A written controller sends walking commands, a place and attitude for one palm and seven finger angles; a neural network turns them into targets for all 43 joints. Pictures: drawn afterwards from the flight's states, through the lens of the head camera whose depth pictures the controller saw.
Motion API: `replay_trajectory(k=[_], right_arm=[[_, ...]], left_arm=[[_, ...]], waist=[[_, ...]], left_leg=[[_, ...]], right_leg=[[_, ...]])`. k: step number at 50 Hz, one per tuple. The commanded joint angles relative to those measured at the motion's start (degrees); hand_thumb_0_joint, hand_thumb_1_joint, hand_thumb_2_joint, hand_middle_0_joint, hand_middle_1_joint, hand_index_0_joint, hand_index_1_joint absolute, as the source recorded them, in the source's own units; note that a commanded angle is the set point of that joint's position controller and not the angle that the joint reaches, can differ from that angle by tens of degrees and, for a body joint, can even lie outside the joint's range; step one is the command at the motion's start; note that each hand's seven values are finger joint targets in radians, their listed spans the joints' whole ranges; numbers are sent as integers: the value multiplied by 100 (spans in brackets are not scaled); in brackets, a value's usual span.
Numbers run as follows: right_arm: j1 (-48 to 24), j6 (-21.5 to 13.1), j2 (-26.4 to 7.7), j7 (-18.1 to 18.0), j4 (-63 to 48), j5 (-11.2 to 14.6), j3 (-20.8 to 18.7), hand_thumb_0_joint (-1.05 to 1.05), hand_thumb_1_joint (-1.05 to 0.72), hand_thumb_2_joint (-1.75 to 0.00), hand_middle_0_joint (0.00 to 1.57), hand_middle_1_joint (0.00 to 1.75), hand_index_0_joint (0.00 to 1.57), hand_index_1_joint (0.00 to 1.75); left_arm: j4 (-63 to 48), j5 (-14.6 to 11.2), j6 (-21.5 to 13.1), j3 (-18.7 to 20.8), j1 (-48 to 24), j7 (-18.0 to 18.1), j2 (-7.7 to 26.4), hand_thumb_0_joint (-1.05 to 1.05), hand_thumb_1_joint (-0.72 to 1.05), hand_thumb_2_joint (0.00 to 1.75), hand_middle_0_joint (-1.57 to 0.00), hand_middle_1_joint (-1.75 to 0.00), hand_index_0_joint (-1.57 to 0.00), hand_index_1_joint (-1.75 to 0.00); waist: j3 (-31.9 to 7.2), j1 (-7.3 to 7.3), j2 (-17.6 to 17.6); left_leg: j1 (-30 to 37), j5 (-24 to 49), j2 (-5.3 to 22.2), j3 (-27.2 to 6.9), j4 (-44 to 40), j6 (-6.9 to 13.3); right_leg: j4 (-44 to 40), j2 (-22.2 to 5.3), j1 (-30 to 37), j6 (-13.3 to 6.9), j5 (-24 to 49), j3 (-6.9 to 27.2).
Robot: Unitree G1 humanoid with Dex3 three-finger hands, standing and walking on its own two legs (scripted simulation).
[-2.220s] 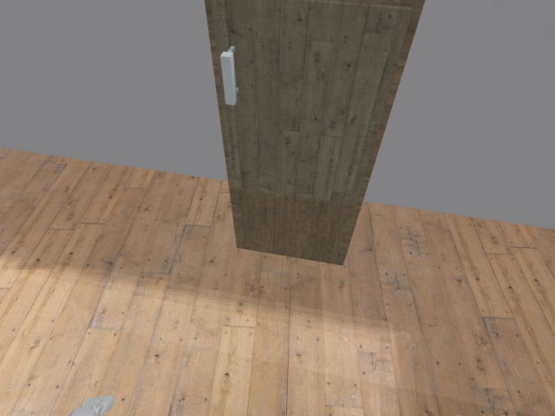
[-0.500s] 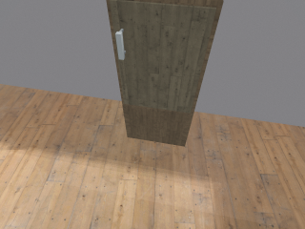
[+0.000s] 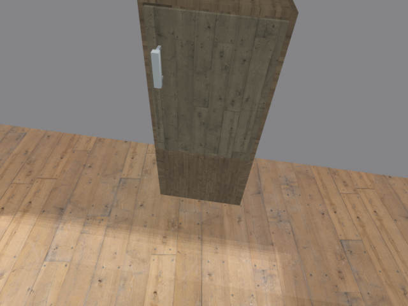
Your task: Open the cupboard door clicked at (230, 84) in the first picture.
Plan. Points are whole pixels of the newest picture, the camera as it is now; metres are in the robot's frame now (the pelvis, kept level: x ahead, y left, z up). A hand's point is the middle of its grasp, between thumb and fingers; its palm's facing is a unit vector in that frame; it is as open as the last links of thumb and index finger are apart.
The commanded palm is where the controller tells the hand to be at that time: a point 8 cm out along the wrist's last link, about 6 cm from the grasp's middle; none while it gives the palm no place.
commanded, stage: take the last steps up to it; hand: left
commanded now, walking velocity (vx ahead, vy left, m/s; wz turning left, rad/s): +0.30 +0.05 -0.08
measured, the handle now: (158, 66) +0.80 +0.21 +0.07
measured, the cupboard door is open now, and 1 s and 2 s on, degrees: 0 0 0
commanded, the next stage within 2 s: come to a stop and stand still in 0.40 s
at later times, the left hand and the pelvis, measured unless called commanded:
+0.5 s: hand (147, 253) +0.29 +0.16 -0.18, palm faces -0.02 -0.99 -0.14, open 7.4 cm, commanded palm none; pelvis +0.18 +0.01 -0.02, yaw -1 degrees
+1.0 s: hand (103, 265) +0.25 +0.27 -0.19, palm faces +0.06 -0.98 -0.19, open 7.4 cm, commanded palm none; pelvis +0.23 +0.08 +0.00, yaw -2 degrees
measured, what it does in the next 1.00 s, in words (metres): walks ahead: right foot, then left foot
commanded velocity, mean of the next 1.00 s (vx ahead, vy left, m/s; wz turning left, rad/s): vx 0.00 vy -0.02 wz -0.01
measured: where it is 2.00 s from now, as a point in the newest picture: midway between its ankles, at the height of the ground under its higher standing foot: outside the picture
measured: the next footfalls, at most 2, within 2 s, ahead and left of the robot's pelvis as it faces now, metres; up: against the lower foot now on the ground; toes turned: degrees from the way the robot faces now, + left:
right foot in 0.46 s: +0.29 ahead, -0.07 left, +0.00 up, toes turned -9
left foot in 0.90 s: +0.32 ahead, +0.18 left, +0.00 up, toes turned +3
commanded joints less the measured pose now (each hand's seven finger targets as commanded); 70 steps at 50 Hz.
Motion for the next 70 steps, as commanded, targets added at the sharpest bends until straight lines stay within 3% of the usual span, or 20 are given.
replay_trajectory(k=[1, 4, 7, 14, 19, 21, 22, 23, 24, 26, 30, 38, 43, 44, 45, 46, 47, 56, 67, 70], right_arm=[[1361, -188, -726, -133, 66, -27, -117, 0, -90, -90, 20, 30, 20, 30], [964, -331, -326, -181, -50, 19, 19, 0, -90, -90, 20, 30, 20, 30], [1173, -408, -246, -230, 93, 30, 42, 0, -90, -90, 20, 30, 20, 30], [1504, -382, -8, -256, 362, 6, 80, 0, -90, -90, 20, 30, 20, 30], [1383, -300, -204, -270, 408, 33, -22, 0, -90, -90, 20, 30, 20, 30], [1179, -281, -248, -265, 310, 62, -53, 0, -90, -90, 20, 30, 20, 30], [1147, -288, -114, -214, 207, 116, -48, 0, -90, -90, 20, 30, 20, 30], [1410, -344, 143, -195, 65, 163, -39, 0, -90, -90, 20, 30, 20, 30], [1160, -258, -22, -215, -28, 124, -112, 0, -90, -90, 20, 30, 20, 30], [578, -151, 232, -146, -116, 44, -86, 0, -90, -90, 20, 30, 20, 30], [821, 213, 666, -172, -89, 37, -18, 0, -90, -90, 20, 30, 20, 30], [-527, 385, 16, -108, -752, 17, -212, 0, -90, -90, 20, 30, 20, 30], [-508, 279, -84, -101, -804, 42, -234, 0, -90, -90, 20, 30, 20, 30], [-262, 218, -221, -96, -729, 32, -246, 0, -90, -90, 20, 30, 20, 30], [-223, 132, -765, -120, -803, -26, -310, 0, -90, -90, 20, 30, 20, 30], [-251, 160, -1103, -189, -897, -18, -345, 0, -90, -90, 20, 30, 20, 30], [-329, 179, -1110, -230, -962, -46, -335, 0, -90, -90, 20, 30, 20, 30], [-590, 98, -701, -357, -941, -29, -267, 0, -90, -90, 20, 30, 20, 30], [-463, 254, -975, -144, -695, -160, -427, 0, -90, -90, 20, 30, 20, 30], [-467, 319, -448, -89, -559, -40, -336, 0, -90, -90, 20, 30, 20, 30]], left_arm=[[-735, 56, -165, 155, -1034, 70, 549, 0, 90, 90, -20, -30, -20, -30], [-479, 51, -186, 134, -738, -59, 330, 0, 90, 90, -20, -30, -20, -30], [-389, 43, -130, 113, -579, -66, 173, 0, 90, 90, -20, -30, -20, -30], [-724, -8, -160, 48, -1449, -89, 47, 0, 90, 90, -20, -30, -20, -30], [-589, 22, -229, 96, -864, 28, 172, 0, 90, 90, -20, -30, -20, -30], [-319, 65, -323, 188, 110, 68, 356, 0, 90, 90, -20, -30, -20, -30], [-140, 89, -407, 280, 776, 114, 702, 0, 90, 90, -20, -30, -20, -30], [-43, 30, -442, 382, 1222, 160, 1136, 0, 90, 90, -20, -30, -20, -30], [-119, -101, -380, 380, 894, 193, 1134, 0, 90, 90, -20, -30, -20, -30], [-322, -77, -353, 225, -87, 227, 568, 0, 90, 90, -20, -30, -20, -30], [-539, 36, -328, 78, -699, 335, 211, 0, 90, 90, -20, -30, -20, -30], [-683, 40, -58, 256, -515, 268, 781, 0, 90, 90, -20, -30, -20, -30], [-780, 25, 47, 308, -672, 261, 898, 0, 90, 90, -20, -30, -20, -30], [-790, -1, 84, 279, -599, 260, 748, 0, 90, 90, -20, -30, -20, -30], [-824, -63, 126, 214, -207, 258, 406, 0, 90, 90, -20, -30, -20, -30], [-854, -56, 165, 185, -150, 287, 422, 0, 90, 90, -20, -30, -20, -30], [-870, -29, 203, 226, -205, 304, 562, 0, 90, 90, -20, -30, -20, -30], [-609, 50, 376, 384, -55, 84, 672, 0, 90, 90, -20, -30, -20, -30], [-371, -54, 306, 154, 289, 19, 316, 0, 90, 90, -20, -30, -20, -30], [-2, -5, 153, 165, 1122, 118, 538, 0, 90, 90, -20, -30, -20, -30]], waist=[[1245, -526, 1186], [1172, -224, 254], [886, -135, 564], [1103, -269, 786], [581, 57, 791], [115, 507, 635], [-312, 748, 70], [-1035, 620, -831], [-739, 478, -121], [516, 180, 148], [388, -401, 205], [122, -36, -904], [-137, -192, -831], [-333, -272, -224], [-543, -179, 1407], [-564, -238, 1762], [-460, -246, 1093], [-447, -156, 1000], [10, -97, 1612], [51, 256, 349]], left_leg=[[944, -770, 2182, -2956, -2603, 747], [911, 1112, 1725, -1862, -2418, 730], [1300, 2951, 1367, -1005, -2183, 547], [1320, 4499, 1012, -360, -2068, 386], [1481, 6387, 1242, -289, -857, 419], [940, 5794, 1071, -232, 542, 265], [-246, 4027, 750, -147, 2084, 117], [-1604, -933, -258, -25, 4128, -121], [-1727, -1184, -49, -739, 4788, 21], [-1837, -491, 428, -763, 4539, -36], [-688, -340, 510, -640, 2642, -299], [-1286, -258, 236, -460, 1960, -546], [-264, 844, 178, -326, 148, -473], [354, 1946, 481, -504, -583, -398], [847, 4245, 1827, -1964, -990, 78], [527, 5748, 2638, -2683, -1176, 775], [91, 5092, 2662, -2290, -1164, 1038], [523, 1859, 1740, -1562, -1748, 359], [-443, -1258, 1264, -1500, -2784, 109], [-1408, -1244, 449, -591, -1546, -422]], right_leg=[[2613, -164, -3085, -174, -541, -229], [3057, -445, -2963, -78, 360, -400], [3094, -402, -2936, 13, 736, -648], [1221, -157, -2386, -78, 1238, -1282], [411, 226, -1048, -373, 983, -1381], [-326, 213, 445, -471, 1453, -1255], [-476, -740, 1755, -891, 2306, -208], [-1002, -2504, 2785, -1738, 3876, 2411], [-1544, -2704, 2094, -1965, 3389, 2531], [-1942, -2238, 222, -1561, 2563, 1444], [-1574, -1552, -1161, -1014, 4714, -454], [-1045, -1594, -117, -1070, 5079, -284], [-394, -1252, -164, -683, 3762, -402], [110, -1016, -382, -395, 2636, -596], [951, -302, -1145, 76, 279, -962], [2255, 154, -1270, 192, -1678, -587], [3070, 71, -1154, 109, -1562, -114], [3653, 27, -1822, 442, 247, 149], [-116, 209, 115, 77, -684, -1031], [-2202, -258, 1519, -77, 45, -676]])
